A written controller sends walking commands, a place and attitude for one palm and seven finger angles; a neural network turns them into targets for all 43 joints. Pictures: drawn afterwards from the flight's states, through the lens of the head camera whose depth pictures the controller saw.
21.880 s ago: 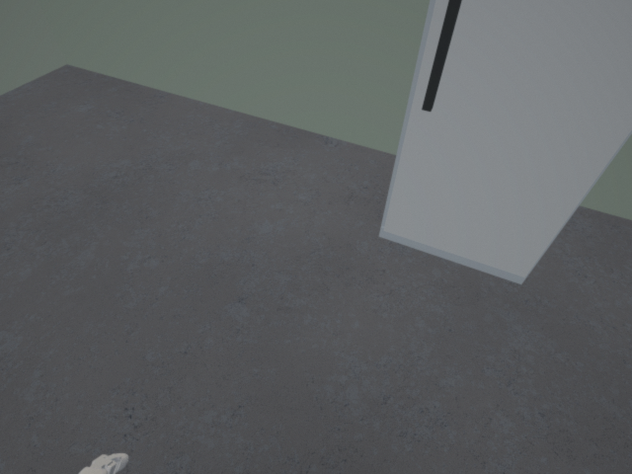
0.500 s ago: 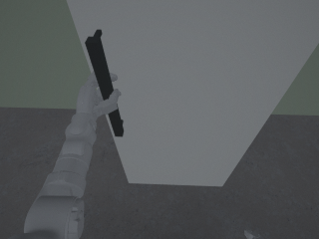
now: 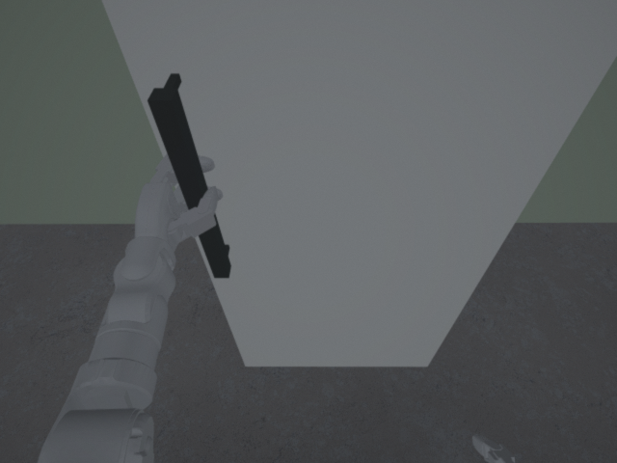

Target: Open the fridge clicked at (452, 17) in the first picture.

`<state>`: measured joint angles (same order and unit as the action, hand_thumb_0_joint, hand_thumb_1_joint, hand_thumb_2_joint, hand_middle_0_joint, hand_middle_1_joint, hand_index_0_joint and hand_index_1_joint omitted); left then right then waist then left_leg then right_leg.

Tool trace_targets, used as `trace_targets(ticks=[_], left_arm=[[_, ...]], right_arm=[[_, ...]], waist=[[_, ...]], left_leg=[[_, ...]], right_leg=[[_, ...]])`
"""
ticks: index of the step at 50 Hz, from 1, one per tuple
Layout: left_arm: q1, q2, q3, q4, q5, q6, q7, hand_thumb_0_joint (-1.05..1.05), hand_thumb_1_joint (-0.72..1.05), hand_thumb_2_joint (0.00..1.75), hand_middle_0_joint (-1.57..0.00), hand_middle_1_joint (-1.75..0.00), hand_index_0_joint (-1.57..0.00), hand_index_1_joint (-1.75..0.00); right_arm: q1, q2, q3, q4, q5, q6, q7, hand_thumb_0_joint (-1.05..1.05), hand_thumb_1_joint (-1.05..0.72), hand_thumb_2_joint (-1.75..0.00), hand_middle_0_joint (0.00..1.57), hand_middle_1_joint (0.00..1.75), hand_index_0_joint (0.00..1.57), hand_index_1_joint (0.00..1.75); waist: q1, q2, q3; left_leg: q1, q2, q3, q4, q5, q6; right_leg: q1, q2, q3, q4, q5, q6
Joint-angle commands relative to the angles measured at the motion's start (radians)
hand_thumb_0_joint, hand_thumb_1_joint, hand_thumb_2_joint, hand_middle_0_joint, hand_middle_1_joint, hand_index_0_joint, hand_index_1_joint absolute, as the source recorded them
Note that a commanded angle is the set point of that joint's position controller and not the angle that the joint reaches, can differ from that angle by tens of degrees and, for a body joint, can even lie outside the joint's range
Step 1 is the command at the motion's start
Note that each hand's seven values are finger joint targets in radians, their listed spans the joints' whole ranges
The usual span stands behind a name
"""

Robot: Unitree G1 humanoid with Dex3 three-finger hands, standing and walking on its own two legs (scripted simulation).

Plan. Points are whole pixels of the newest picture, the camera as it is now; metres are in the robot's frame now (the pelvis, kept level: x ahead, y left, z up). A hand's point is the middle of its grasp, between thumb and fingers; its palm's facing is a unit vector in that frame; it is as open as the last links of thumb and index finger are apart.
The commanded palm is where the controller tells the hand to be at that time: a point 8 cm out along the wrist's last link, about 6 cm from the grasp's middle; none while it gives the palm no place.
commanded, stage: grip the handle and tug to test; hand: left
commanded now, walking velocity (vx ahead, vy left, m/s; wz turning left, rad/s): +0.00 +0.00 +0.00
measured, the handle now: (203, 194) +0.47 +0.16 +0.10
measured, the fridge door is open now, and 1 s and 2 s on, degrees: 0 16 46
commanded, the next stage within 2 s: pull the door a little, standing still in 0.02 s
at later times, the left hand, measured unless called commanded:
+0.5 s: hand (205, 216) +0.40 +0.14 +0.12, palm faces -0.02 -1.00 +0.00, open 6.4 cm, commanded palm +0.33 +0.19 +0.12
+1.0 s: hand (209, 300) +0.27 +0.11 +0.12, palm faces +0.00 -0.99 -0.16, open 6.6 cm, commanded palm +0.24 +0.17 +0.12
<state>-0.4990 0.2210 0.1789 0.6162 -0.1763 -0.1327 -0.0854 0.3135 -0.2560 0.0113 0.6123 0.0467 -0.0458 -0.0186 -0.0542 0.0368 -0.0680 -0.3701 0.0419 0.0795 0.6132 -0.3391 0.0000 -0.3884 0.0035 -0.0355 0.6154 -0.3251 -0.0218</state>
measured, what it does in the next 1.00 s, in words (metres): stands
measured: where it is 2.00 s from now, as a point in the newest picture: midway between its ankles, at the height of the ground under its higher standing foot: outside the picture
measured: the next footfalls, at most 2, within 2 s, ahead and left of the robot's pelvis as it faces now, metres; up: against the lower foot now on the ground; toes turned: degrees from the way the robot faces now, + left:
left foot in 1.64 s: -0.08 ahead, +0.01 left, +0.00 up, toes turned +16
right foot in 1.88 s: -0.06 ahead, -0.41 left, +0.00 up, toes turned +27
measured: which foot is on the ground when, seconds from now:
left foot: down 0.00-1.00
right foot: down 0.00-1.00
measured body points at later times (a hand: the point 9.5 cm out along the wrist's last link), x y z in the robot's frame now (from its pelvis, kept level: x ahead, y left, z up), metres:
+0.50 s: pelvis +0.03 +0.01 +0.01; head +0.04 -0.01 +0.46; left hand +0.39 +0.19 +0.12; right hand +0.17 -0.23 -0.09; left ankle -0.02 +0.12 -0.73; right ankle -0.01 -0.10 -0.73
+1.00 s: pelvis +0.04 +0.01 +0.02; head +0.03 -0.03 +0.47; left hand +0.27 +0.16 +0.13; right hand +0.23 -0.21 -0.06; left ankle -0.02 +0.13 -0.72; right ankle -0.01 -0.10 -0.71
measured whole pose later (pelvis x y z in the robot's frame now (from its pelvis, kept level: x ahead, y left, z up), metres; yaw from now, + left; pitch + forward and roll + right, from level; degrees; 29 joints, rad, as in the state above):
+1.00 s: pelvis +0.04 +0.01 +0.02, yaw +0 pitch +1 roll +1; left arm 0.35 0.15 -0.09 -0.29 -0.06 -0.01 0.06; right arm 0.17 -0.21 0.04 0.48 -0.02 0.08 -0.06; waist -0.02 0.08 -0.05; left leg -0.14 0.00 0.02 0.43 -0.23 0.01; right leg -0.23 -0.02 -0.04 0.57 -0.23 0.00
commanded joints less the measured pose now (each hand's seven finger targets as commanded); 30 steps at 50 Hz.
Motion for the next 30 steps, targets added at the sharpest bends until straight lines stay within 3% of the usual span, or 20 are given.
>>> trace_targets(ticks=[1, 4, 5, 6, 7, 9, 13, 15, 21, 25, 30], left_arm=[[-0.216, 0.146, 0.031, -0.341, -0.013, -0.079, -0.045, 0.0, 0.9, 0.9, -0.45, -1.4, -0.45, -1.4], [-0.221, 0.13, 0.019, -0.395, -0.008, -0.052, -0.041, 0.0, 0.9, 0.9, -0.45, -1.4, -0.45, -1.4], [-0.198, 0.112, 0.009, -0.417, -0.009, -0.042, -0.041, 0.0, 0.9, 0.9, -0.45, -1.4, -0.45, -1.4], [-0.17, 0.132, 0.028, -0.428, -0.009, -0.035, -0.036, 0.0, 0.9, 0.9, -0.45, -1.4, -0.45, -1.4], [-0.244, 0.095, -0.014, -0.426, -0.008, -0.023, -0.034, 0.0, 0.9, 0.9, -0.45, -1.4, -0.45, -1.4], [-0.325, 0.164, 0.038, -0.4, 0.002, -0.006, -0.021, 0.0, 0.9, 0.9, -0.45, -1.4, -0.45, -1.4], [-0.197, 0.117, 0.02, -0.437, 0.002, 0.014, -0.025, 0.0, 0.9, 0.9, -0.45, -1.4, -0.45, -1.4], [-0.149, 0.106, 0.017, -0.473, -0.003, 0.021, -0.027, 0.0, 0.9, 0.9, -0.45, -1.4, -0.45, -1.4], [0.076, 0.089, 0.014, -0.554, -0.017, 0.043, -0.04, 0.0, 0.9, 0.9, -0.45, -1.4, -0.45, -1.4], [0.223, 0.078, 0.008, -0.714, -0.026, 0.07, -0.045, 0.0, 0.9, 0.9, -0.45, -1.4, -0.45, -1.4], [0.508, 0.051, -0.01, -0.953, -0.038, 0.114, -0.042, 0.0, 0.9, 0.9, -0.45, -1.4, -0.45, -1.4]], right_arm=[[-0.049, -0.124, -0.045, -0.15, -0.003, -0.041, -0.008, 0.0, -0.9, -0.9, 0.2, 0.3, 0.2, 0.3], [-0.057, -0.117, -0.045, -0.155, -0.002, -0.037, -0.009, 0.0, -0.9, -0.9, 0.2, 0.3, 0.2, 0.3], [-0.059, -0.113, -0.045, -0.16, -0.003, -0.038, -0.008, 0.0, -0.9, -0.9, 0.2, 0.3, 0.2, 0.3], [-0.055, -0.117, -0.046, -0.162, -0.003, -0.036, -0.008, 0.0, -0.9, -0.9, 0.2, 0.3, 0.2, 0.3], [-0.057, -0.113, -0.042, -0.152, -0.001, -0.033, -0.011, 0.0, -0.9, -0.9, 0.2, 0.3, 0.2, 0.3], [-0.037, -0.121, -0.047, -0.131, -0.007, -0.021, -0.019, 0.0, -0.9, -0.9, 0.2, 0.3, 0.2, 0.3], [-0.05, -0.107, -0.045, -0.145, -0.007, -0.015, -0.014, 0.0, -0.9, -0.9, 0.2, 0.3, 0.2, 0.3], [-0.06, -0.104, -0.044, -0.155, -0.009, -0.015, -0.009, 0.0, -0.9, -0.9, 0.2, 0.3, 0.2, 0.3], [-0.102, -0.102, -0.038, -0.2, -0.008, -0.006, -0.002, 0.0, -0.9, -0.9, 0.2, 0.3, 0.2, 0.3], [-0.128, -0.091, -0.035, -0.232, -0.006, 0.002, 0.004, 0.0, -0.9, -0.9, 0.2, 0.3, 0.2, 0.3], [-0.164, -0.075, -0.029, -0.274, -0.009, 0.007, 0.013, 0.0, -0.9, -0.9, 0.2, 0.3, 0.2, 0.3]], waist=[[0.064, -0.082, -0.341], [0.057, -0.062, -0.329], [0.061, -0.044, -0.336], [0.071, -0.045, -0.343], [0.038, -0.04, -0.319], [0.03, -0.05, -0.323], [0.061, -0.002, -0.361], [0.072, -0.018, -0.375], [0.102, -0.07, -0.338], [0.113, -0.052, -0.337], [0.127, -0.038, -0.301]], left_leg=[[0.139, -0.04, -0.029, -0.036, 0.462, 0.037], [0.159, -0.038, -0.026, -0.04, 0.494, 0.037], [0.172, -0.036, -0.027, -0.039, 0.521, 0.036], [0.177, -0.036, -0.027, -0.036, 0.556, 0.035], [0.191, -0.033, -0.03, -0.036, 0.558, 0.035], [0.189, -0.033, -0.036, -0.033, 0.554, 0.033], [0.231, -0.03, -0.037, -0.03, 0.662, 0.028], [0.239, -0.028, -0.038, -0.034, 0.684, 0.025], [0.214, -0.028, -0.025, -0.058, 0.659, 0.029], [0.233, -0.021, -0.02, -0.069, 0.707, 0.028], [0.23, -0.019, -0.015, -0.084, 0.697, 0.026]], right_leg=[[0.235, 0.013, -0.001, -0.037, 0.577, 0.0], [0.226, 0.014, 0.003, -0.04, 0.613, 0.003], [0.227, 0.014, 0.0, -0.038, 0.623, 0.002], [0.247, 0.012, -0.001, -0.038, 0.636, 0.0], [0.212, 0.013, -0.003, -0.044, 0.636, 0.005], [0.208, 0.015, 0.0, -0.045, 0.635, 0.005], [0.227, 0.01, -0.006, -0.039, 0.671, 0.001], [0.245, 0.009, -0.009, -0.039, 0.683, 0.0], [0.312, 0.003, -0.009, -0.051, 0.72, -0.001], [0.34, 0.0, -0.007, -0.053, 0.772, 0.002], [0.368, -0.007, -0.011, -0.064, 0.797, 0.003]])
